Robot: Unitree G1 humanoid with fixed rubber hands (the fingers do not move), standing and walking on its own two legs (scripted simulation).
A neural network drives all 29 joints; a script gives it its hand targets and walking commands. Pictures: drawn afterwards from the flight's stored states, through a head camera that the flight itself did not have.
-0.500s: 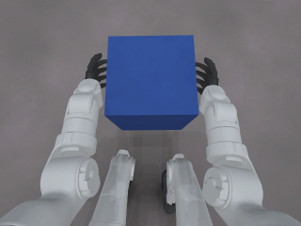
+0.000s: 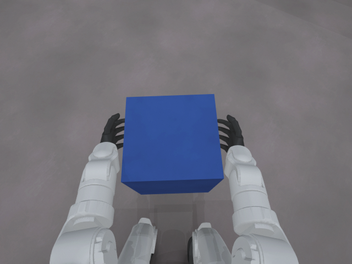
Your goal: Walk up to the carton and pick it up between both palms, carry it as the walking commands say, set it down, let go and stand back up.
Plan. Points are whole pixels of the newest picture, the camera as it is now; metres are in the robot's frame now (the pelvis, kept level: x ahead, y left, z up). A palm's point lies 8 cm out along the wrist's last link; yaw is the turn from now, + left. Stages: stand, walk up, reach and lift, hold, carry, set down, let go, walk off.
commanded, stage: reach and lift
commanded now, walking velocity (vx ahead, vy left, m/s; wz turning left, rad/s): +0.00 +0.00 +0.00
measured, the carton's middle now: (172, 151) +0.40 +0.02 -0.11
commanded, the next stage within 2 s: none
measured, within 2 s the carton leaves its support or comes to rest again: neither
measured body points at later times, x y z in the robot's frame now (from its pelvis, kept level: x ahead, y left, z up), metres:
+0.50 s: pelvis +0.02 +0.00 +0.06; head +0.08 +0.00 +0.50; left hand +0.38 +0.17 +0.04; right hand +0.38 -0.13 +0.04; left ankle +0.06 +0.13 -0.64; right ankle +0.05 -0.11 -0.64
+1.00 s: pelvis +0.04 +0.01 +0.09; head +0.01 +0.01 +0.54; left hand +0.36 +0.18 +0.10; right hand +0.37 -0.12 +0.11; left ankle +0.06 +0.13 -0.64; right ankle +0.05 -0.10 -0.64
